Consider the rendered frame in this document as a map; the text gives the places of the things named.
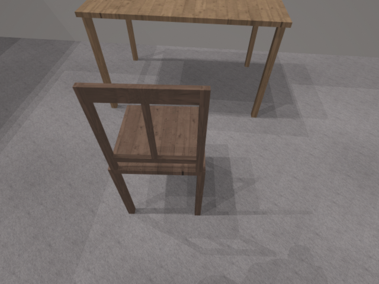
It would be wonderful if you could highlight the chair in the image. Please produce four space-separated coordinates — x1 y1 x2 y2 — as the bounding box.
72 82 211 215

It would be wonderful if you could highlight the table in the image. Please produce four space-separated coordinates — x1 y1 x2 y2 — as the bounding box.
75 0 293 118

